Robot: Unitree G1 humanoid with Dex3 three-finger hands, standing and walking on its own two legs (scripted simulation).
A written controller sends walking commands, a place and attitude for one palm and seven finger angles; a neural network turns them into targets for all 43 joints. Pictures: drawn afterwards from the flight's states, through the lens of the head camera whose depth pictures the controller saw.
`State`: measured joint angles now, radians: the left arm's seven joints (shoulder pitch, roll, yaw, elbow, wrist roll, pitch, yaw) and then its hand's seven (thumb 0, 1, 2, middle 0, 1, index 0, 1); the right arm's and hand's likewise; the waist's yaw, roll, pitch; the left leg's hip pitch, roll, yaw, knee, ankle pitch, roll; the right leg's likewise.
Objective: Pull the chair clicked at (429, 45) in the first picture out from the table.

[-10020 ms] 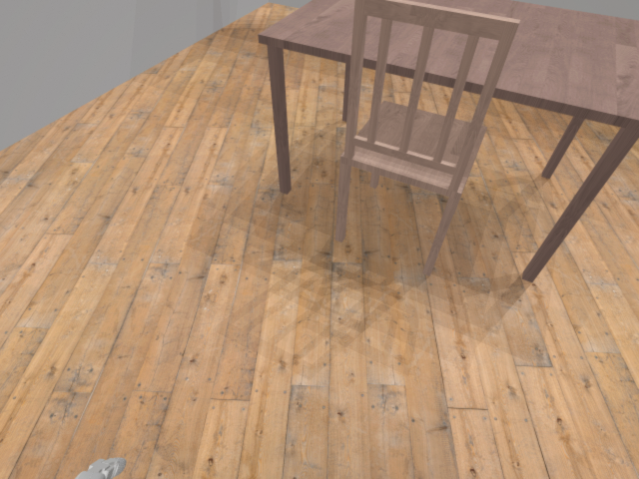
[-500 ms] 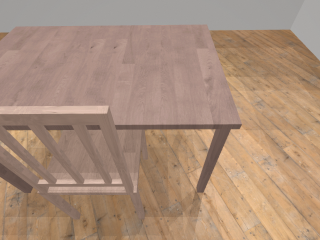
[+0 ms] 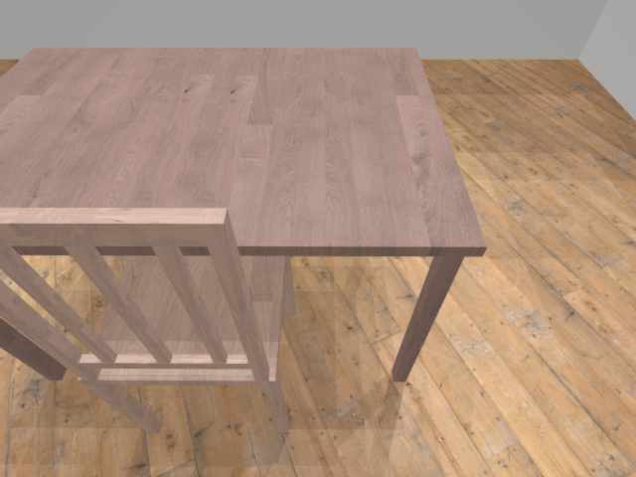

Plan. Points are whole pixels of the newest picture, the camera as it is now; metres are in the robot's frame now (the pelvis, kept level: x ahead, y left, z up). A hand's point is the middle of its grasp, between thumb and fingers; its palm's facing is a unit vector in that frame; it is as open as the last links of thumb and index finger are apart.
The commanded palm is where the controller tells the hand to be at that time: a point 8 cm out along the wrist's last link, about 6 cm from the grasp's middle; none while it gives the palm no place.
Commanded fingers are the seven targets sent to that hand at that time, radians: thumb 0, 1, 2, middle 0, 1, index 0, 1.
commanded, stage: look again from close up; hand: left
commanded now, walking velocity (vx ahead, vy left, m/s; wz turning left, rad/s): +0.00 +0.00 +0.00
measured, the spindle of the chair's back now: (129, 312) +0.35 +0.33 -0.07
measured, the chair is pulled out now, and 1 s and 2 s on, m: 0.00 0.00 0.00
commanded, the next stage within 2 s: shuffle to correct the standing spot in 0.10 s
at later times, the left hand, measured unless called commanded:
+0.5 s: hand out of the picture -0.01 +0.19 -0.18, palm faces +0.02 -0.97 -0.24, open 7.4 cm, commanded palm none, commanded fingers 0.00 0.90 0.90 -0.20 -0.30 -0.20 -0.30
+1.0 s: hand out of the picture -0.08 +0.19 -0.17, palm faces +0.00 -0.98 -0.21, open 7.3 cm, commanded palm none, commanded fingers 0.00 0.90 0.90 -0.20 -0.30 -0.20 -0.30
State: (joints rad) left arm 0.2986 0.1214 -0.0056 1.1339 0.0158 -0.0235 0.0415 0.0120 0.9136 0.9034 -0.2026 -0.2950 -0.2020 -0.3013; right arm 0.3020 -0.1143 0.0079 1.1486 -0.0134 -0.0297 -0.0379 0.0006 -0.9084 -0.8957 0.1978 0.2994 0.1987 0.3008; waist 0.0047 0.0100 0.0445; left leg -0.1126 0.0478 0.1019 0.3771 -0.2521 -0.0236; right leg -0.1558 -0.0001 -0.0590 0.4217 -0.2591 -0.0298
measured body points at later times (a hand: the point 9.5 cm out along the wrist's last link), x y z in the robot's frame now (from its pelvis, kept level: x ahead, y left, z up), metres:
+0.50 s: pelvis -0.03 +0.00 -0.01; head +0.01 -0.01 +0.44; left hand -0.01 +0.24 -0.16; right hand -0.02 -0.22 -0.17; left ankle -0.03 +0.13 -0.74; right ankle -0.02 -0.10 -0.74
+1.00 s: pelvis -0.08 +0.02 +0.00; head -0.06 +0.01 +0.45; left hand -0.08 +0.24 -0.16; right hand -0.09 -0.19 -0.17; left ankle -0.05 +0.13 -0.74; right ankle -0.10 -0.09 -0.74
